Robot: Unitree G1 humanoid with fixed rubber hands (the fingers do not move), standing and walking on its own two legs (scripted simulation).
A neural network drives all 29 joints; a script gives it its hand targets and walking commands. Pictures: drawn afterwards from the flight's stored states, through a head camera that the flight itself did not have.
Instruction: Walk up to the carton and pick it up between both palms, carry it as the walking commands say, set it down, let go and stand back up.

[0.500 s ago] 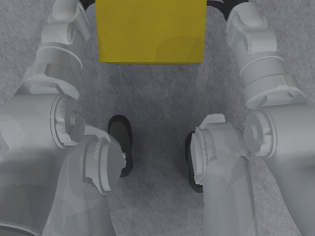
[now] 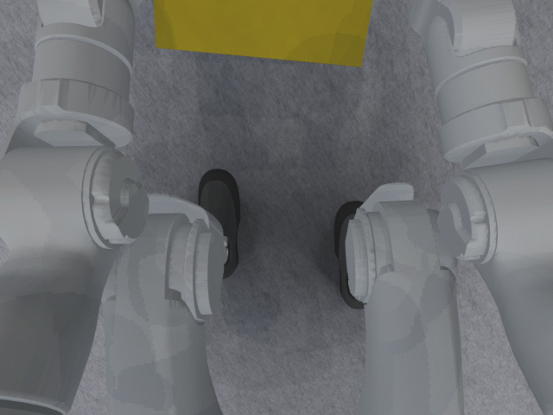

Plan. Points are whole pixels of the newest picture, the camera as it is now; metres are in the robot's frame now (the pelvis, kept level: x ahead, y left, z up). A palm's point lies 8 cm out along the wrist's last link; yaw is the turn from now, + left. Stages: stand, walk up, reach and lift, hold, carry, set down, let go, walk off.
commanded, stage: reach and lift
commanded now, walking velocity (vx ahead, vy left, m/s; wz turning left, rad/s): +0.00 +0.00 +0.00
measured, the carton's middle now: out of the picture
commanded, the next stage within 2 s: none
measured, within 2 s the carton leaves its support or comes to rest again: neither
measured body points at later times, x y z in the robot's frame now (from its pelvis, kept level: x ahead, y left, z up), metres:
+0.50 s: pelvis -0.01 -0.01 +0.03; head +0.37 -0.02 +0.26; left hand +0.59 +0.15 -0.09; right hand +0.57 -0.13 -0.13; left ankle +0.16 +0.14 -0.33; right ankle +0.10 -0.12 -0.33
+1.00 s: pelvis -0.03 +0.00 +0.06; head +0.32 +0.01 +0.33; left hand +0.53 +0.16 -0.04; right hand +0.54 -0.12 -0.05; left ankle +0.16 +0.14 -0.33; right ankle +0.10 -0.12 -0.33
